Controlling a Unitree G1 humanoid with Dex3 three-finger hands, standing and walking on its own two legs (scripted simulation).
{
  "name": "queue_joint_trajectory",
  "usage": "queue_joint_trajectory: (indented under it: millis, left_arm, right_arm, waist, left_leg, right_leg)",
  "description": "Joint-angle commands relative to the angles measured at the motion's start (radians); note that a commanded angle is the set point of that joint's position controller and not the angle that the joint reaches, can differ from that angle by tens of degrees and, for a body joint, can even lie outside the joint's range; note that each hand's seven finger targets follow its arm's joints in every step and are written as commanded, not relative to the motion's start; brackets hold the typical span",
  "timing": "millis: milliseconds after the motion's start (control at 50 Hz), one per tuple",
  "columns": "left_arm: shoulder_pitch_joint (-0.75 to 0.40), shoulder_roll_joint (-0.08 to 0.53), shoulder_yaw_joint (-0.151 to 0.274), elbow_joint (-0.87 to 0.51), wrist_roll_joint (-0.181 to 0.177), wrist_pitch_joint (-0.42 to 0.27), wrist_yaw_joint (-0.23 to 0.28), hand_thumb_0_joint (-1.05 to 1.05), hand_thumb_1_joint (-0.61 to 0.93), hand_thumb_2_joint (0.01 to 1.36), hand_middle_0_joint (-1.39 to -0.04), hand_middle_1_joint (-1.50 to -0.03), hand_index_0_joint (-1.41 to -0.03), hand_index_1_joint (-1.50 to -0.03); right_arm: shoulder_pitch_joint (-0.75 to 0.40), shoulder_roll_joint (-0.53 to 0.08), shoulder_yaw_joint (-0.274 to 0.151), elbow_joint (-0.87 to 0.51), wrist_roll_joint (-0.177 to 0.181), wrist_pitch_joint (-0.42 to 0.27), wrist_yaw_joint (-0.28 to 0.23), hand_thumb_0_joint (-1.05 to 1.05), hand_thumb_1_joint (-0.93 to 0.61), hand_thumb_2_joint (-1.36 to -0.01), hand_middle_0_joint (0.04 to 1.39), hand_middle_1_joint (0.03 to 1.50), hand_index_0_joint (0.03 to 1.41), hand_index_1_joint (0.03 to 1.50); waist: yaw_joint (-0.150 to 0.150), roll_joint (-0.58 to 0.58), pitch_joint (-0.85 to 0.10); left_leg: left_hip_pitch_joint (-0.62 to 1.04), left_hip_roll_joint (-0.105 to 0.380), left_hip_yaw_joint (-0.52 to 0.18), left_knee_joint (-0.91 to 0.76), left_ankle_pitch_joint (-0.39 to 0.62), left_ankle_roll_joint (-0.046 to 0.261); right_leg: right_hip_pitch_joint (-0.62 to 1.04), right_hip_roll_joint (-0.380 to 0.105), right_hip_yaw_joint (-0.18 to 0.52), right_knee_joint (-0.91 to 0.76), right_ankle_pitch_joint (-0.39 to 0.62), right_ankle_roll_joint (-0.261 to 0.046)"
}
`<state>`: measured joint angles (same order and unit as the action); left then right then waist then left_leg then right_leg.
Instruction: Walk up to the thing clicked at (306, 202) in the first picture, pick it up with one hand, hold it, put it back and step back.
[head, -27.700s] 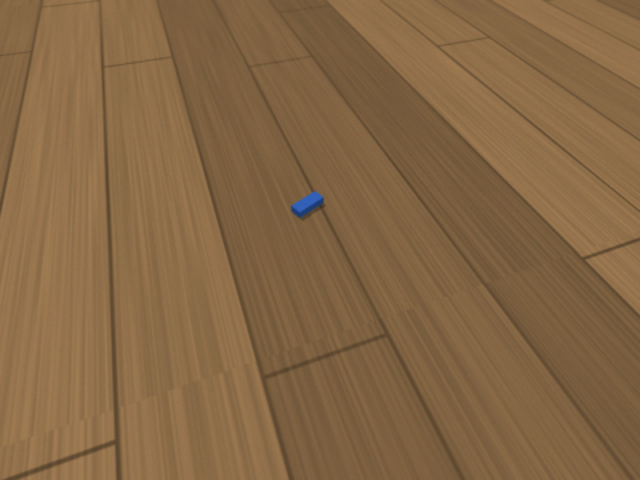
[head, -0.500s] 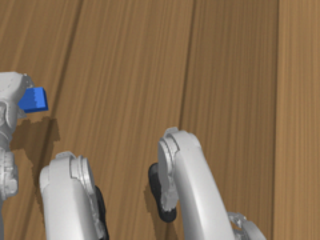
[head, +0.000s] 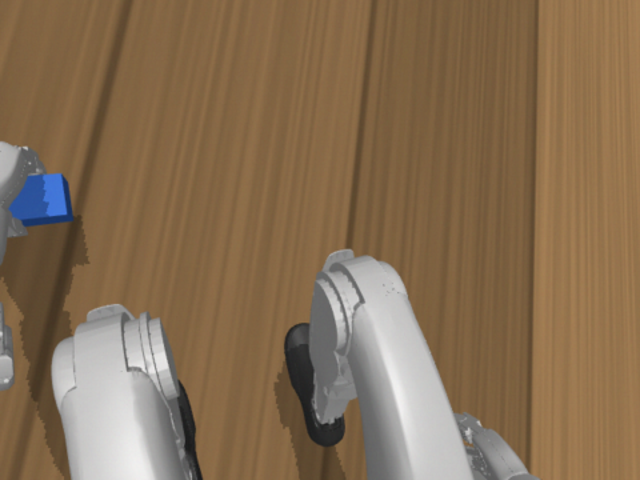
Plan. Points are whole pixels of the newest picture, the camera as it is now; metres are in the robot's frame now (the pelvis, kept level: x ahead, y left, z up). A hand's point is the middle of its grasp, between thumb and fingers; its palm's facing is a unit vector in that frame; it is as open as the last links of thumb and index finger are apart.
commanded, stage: rest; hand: left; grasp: from above
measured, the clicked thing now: (2, 204) +0.46 +0.28 -0.24
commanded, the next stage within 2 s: open in 1.04 s
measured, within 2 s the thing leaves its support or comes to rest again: rests again in 0.60 s
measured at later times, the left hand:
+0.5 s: hand (26, 204) +0.47 +0.26 -0.25, palm faces -0.49 -0.08 -0.87, open 8.3 cm
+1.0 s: hand (26, 204) +0.47 +0.27 -0.27, palm faces -0.49 -0.09 -0.87, open 8.3 cm
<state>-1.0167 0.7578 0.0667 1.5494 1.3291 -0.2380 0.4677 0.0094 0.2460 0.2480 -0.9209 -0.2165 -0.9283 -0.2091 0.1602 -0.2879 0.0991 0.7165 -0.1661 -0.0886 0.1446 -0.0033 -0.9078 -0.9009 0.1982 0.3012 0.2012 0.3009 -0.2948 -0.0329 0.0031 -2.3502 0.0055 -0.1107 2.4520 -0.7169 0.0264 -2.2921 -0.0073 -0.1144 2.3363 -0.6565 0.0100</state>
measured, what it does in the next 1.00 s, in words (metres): stands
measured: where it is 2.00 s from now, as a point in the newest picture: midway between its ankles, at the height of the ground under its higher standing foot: (252, 433)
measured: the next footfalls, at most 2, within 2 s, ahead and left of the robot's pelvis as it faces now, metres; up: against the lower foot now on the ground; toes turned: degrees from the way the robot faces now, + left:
none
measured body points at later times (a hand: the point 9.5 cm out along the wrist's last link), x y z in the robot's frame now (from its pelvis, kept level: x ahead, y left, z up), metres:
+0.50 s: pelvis +0.00 +0.00 -0.02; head +0.28 +0.09 +0.32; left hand +0.49 +0.27 -0.20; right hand +0.03 -0.26 -0.09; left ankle +0.07 +0.12 -0.29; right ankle +0.10 -0.12 -0.29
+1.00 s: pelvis +0.00 +0.00 -0.02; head +0.29 +0.09 +0.31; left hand +0.49 +0.27 -0.22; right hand +0.03 -0.26 -0.09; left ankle +0.07 +0.12 -0.29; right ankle +0.10 -0.12 -0.29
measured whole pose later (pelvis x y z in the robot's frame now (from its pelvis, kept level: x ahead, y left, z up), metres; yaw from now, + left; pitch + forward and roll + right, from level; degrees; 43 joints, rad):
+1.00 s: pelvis +0.00 +0.00 -0.02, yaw -5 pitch +30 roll -13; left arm -1.09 0.94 0.10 1.74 1.33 -0.26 0.60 0.01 0.27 0.23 -0.90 -0.23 -0.91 -0.22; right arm 0.11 -0.34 0.25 0.67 -0.23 -0.21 0.24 0.00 -0.90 -0.90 0.20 0.30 0.20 0.30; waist -0.38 -0.10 0.15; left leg -2.36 0.02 -0.19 2.56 -0.75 0.03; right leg -2.28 0.02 -0.18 2.38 -0.65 0.02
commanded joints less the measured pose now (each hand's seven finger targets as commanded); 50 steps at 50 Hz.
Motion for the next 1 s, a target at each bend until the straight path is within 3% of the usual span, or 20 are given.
queue_joint_trajectory:
  millis: [0, 20, 60, 80, 180, 200, 240, 260, 300, 340, 440, 480, 500, 580, 640, 760, 800, 840, 940, 980]
  left_arm:
    - [-0.389, 0.247, 0.029, -0.131, -0.003, 0.005, 0.07, 0.0, 0.864, 0.508, -1.222, -0.363, -1.223, -0.362]
    - [-0.389, 0.274, 0.053, -0.163, -0.003, 0.006, 0.078, 0.0, 0.872, 0.489, -1.223, -0.353, -1.227, -0.349]
    - [-0.364, 0.261, 0.039, -0.126, -0.01, 0.012, 0.086, 0.0, 0.847, 0.478, -1.21, -0.314, -1.212, -0.312]
    - [-0.36, 0.242, 0.029, -0.077, 0.0, 0.014, 0.088, 0.0, 0.844, 0.485, -1.197, -0.328, -1.201, -0.324]
    - [-0.331, 0.294, 0.049, -0.075, -0.014, 0.015, 0.099, 0.0, 0.802, 0.426, -1.156, -0.316, -1.169, -0.303]
    - [-0.338, 0.265, 0.031, -0.035, -0.012, 0.018, 0.096, 0.0, 0.824, 0.447, -1.167, -0.335, -1.181, -0.321]
    - [-0.35, 0.32, 0.05, -0.073, -0.015, 0.013, 0.098, 0.0, 0.791, 0.434, -1.149, -0.318, -1.16, -0.306]
    - [-0.333, 0.321, 0.058, -0.053, -0.02, 0.012, 0.098, 0.0, 0.835, 0.416, -1.163, -0.334, -1.185, -0.312]
    - [-0.321, 0.336, 0.067, -0.071, -0.028, 0.006, 0.107, 0.0, 0.828, 0.435, -1.17, -0.332, -1.184, -0.317]
    - [-0.35, 0.326, 0.052, -0.067, -0.015, -0.002, 0.113, 0.0, 0.832, 0.423, -1.165, -0.334, -1.184, -0.315]
    - [-0.349, 0.346, 0.054, -0.031, 0.002, -0.006, 0.126, 0.0, 0.894, 0.472, -1.216, -0.347, -1.229, -0.333]
    - [-0.328, 0.373, 0.072, -0.052, 0.005, -0.012, 0.14, 0.0, 0.896, 0.477, -1.223, -0.343, -1.234, -0.332]
    - [-0.334, 0.37, 0.073, -0.043, 0.009, -0.009, 0.145, 0.0, 0.92, 0.47, -1.232, -0.345, -1.247, -0.33]
    - [-0.339, 0.364, 0.062, -0.045, 0.013, -0.004, 0.162, 0.0, 0.94, 0.461, -1.241, -0.346, -1.258, -0.329]
    - [-0.351, 0.343, 0.045, 0.008, 0.013, 0.004, 0.172, 0.0, 0.945, 0.475, -1.243, -0.36, -1.26, -0.342]
    - [-0.348, 0.374, 0.045, 0.002, -0.001, 0.008, 0.18, 0.0, 0.91, 0.473, -1.214, -0.371, -1.232, -0.352]
    - [-0.363, 0.391, 0.058, 0.034, -0.013, 0.004, 0.183, 0.0, 0.919, 0.466, -1.211, -0.382, -1.234, -0.357]
    - [-0.363, 0.36, 0.023, 0.071, -0.019, 0.002, 0.172, 0.0, 0.889, 0.433, -1.195, -0.363, -1.218, -0.339]
    - [-0.37, 0.442, 0.058, 0.048, -0.006, -0.013, 0.175, 0.0, 0.906, 0.432, -1.206, -0.362, -1.229, -0.338]
    - [-0.338, 0.408, 0.041, 0.096, -0.003, -0.015, 0.179, 0.0, 0.902, 0.426, -1.2, -0.373, -1.226, -0.346]
  right_arm:
    - [0.233, -0.267, -0.073, 0.016, -0.012, -0.014, -0.001, 0.0, -0.904, -0.898, 0.2, 0.3, 0.2, 0.3]
    - [0.242, -0.273, -0.076, 0.012, -0.01, -0.015, -0.002, 0.0, -0.902, -0.897, 0.2, 0.3, 0.2, 0.3]
    - [0.23, -0.269, -0.066, 0.011, -0.012, -0.02, 0.003, 0.0, -0.897, -0.896, 0.201, 0.3, 0.2, 0.3]
    - [0.237, -0.267, -0.06, 0.013, -0.021, -0.026, 0.011, 0.0, -0.896, -0.895, 0.201, 0.3, 0.2, 0.3]
    - [0.236, -0.272, -0.047, 0.007, -0.017, -0.028, 0.014, 0.0, -0.895, -0.894, 0.201, 0.3, 0.2, 0.3]
    - [0.242, -0.269, -0.036, 0.011, -0.027, -0.034, 0.02, 0.0, -0.894, -0.894, 0.201, 0.3, 0.2, 0.3]
    - [0.242, -0.283, -0.032, 0.012, -0.022, -0.037, 0.021, 0.0, -0.894, -0.894, 0.201, 0.3, 0.2, 0.3]
    - [0.244, -0.285, -0.029, 0.009, -0.026, -0.039, 0.022, 0.0, -0.893, -0.893, 0.201, 0.3, 0.2, 0.3]
    - [0.23, -0.289, -0.027, 0.003, -0.022, -0.04, 0.021, 0.0, -0.894, -0.895, 0.201, 0.3, 0.2, 0.3]
    - [0.232, -0.292, -0.016, 0.004, -0.03, -0.045, 0.027, 0.0, -0.893, -0.894, 0.201, 0.3, 0.2, 0.3]
    - [0.22, -0.317, -0.003, -0.001, -0.04, -0.061, 0.039, 0.0, -0.895, -0.895, 0.201, 0.3, 0.2, 0.3]
    - [0.215, -0.321, -0.001, -0.007, -0.041, -0.066, 0.042, 0.0, -0.896, -0.896, 0.201, 0.3, 0.2, 0.3]
    - [0.221, -0.32, 0.002, -0.009, -0.045, -0.069, 0.046, 0.0, -0.894, -0.895, 0.201, 0.3, 0.2, 0.3]
    - [0.204, -0.329, 0.005, -0.003, -0.049, -0.079, 0.06, 0.0, -0.894, -0.896, 0.201, 0.3, 0.2, 0.3]
    - [0.199, -0.335, 0.012, -0.007, -0.058, -0.091, 0.075, 0.0, -0.896, -0.896, 0.201, 0.3, 0.2, 0.3]
    - [0.197, -0.347, 0.027, -0.008, -0.054, -0.098, 0.085, 0.0, -0.896, -0.897, 0.201, 0.3, 0.2, 0.3]
    - [0.179, -0.355, 0.033, -0.024, -0.058, -0.105, 0.086, 0.0, -0.896, -0.896, 0.201, 0.3, 0.2, 0.3]
    - [0.187, -0.35, 0.043, -0.01, -0.058, -0.111, 0.091, 0.0, -0.899, -0.898, 0.201, 0.3, 0.2, 0.3]
    - [0.178, -0.379, 0.051, -0.031, -0.058, -0.12, 0.087, 0.0, -0.898, -0.898, 0.2, 0.3, 0.2, 0.3]
    - [0.173, -0.373, 0.058, -0.035, -0.061, -0.119, 0.087, 0.0, -0.9, -0.899, 0.2, 0.3, 0.2, 0.3]
  waist:
    - [-0.043, 0.396, -0.691]
    - [-0.032, 0.425, -0.716]
    - [-0.028, 0.437, -0.695]
    - [-0.059, 0.405, -0.661]
    - [-0.033, 0.38, -0.715]
    - [-0.069, 0.347, -0.667]
    - [-0.049, 0.359, -0.695]
    - [-0.059, 0.357, -0.691]
    - [-0.037, 0.391, -0.701]
    - [-0.068, 0.39, -0.684]
    - [-0.088, 0.411, -0.628]
    - [-0.068, 0.435, -0.641]
    - [-0.084, 0.444, -0.631]
    - [-0.082, 0.493, -0.644]
    - [-0.119, 0.464, -0.592]
    - [-0.105, 0.479, -0.618]
    - [-0.125, 0.416, -0.588]
    - [-0.134, 0.408, -0.547]
    - [-0.136, 0.414, -0.571]
    - [-0.14, 0.398, -0.549]
  left_leg:
    - [0.55, -0.012, 0.037, -0.251, 0.227, -0.007]
    - [0.565, -0.014, 0.038, -0.255, 0.247, -0.011]
    - [0.556, -0.011, 0.04, -0.251, 0.242, -0.012]
    - [0.524, -0.009, 0.041, -0.227, 0.231, -0.007]
    - [0.486, -0.008, 0.046, -0.203, 0.262, 0.002]
    - [0.458, -0.007, 0.048, -0.183, 0.243, 0.009]
    - [0.464, -0.006, 0.044, -0.183, 0.26, 0.008]
    - [0.462, -0.006, 0.041, -0.181, 0.26, 0.008]
    - [0.48, -0.003, 0.033, -0.194, 0.273, -0.001]
    - [0.477, -0.002, 0.027, -0.186, 0.263, -0.001]
    - [0.502, 0.003, 0.015, -0.168, 0.27, -0.007]
    - [0.51, 0.002, 0.012, -0.178, 0.278, -0.012]
    - [0.522, 0.004, 0.008, -0.184, 0.279, -0.014]
    - [0.564, 0.01, -0.004, -0.182, 0.305, -0.024]
    - [0.538, 0.014, -0.01, -0.17, 0.277, -0.019]
    - [0.539, 0.015, -0.011, -0.172, 0.318, -0.019]
    - [0.481, 0.015, -0.011, -0.154, 0.278, -0.006]
    - [0.456, 0.017, -0.01, -0.153, 0.243, -0.004]
    - [0.489, 0.02, -0.024, -0.158, 0.252, -0.008]
    - [0.485, 0.021, -0.03, -0.158, 0.256, -0.01]
  right_leg:
    - [0.318, 0.047, -0.072, -0.181, 0.23, -0.049]
    - [0.329, 0.043, -0.071, -0.179, 0.242, -0.048]
    - [0.32, 0.048, -0.07, -0.168, 0.238, -0.053]
    - [0.323, 0.05, -0.075, -0.167, 0.238, -0.048]
    - [0.402, 0.058, -0.064, -0.173, 0.275, -0.04]
    - [0.405, 0.06, -0.064, -0.175, 0.269, -0.035]
    - [0.429, 0.062, -0.067, -0.175, 0.284, -0.034]
    - [0.435, 0.061, -0.071, -0.172, 0.283, -0.033]
    - [0.424, 0.061, -0.079, -0.163, 0.282, -0.041]
    - [0.415, 0.066, -0.088, -0.158, 0.278, -0.042]
    - [0.374, 0.066, -0.104, -0.143, 0.282, -0.044]
    - [0.385, 0.067, -0.106, -0.145, 0.284, -0.048]
    - [0.38, 0.067, -0.111, -0.136, 0.286, -0.046]
    - [0.363, 0.069, -0.12, -0.12, 0.309, -0.047]
    - [0.35, 0.07, -0.125, -0.121, 0.3, -0.04]
    - [0.407, 0.077, -0.123, -0.127, 0.336, -0.039]
    - [0.413, 0.08, -0.125, -0.139, 0.315, -0.033]
    - [0.406, 0.081, -0.122, -0.147, 0.288, -0.033]
    - [0.431, 0.081, -0.131, -0.147, 0.292, -0.03]
    - [0.425, 0.083, -0.137, -0.143, 0.295, -0.031]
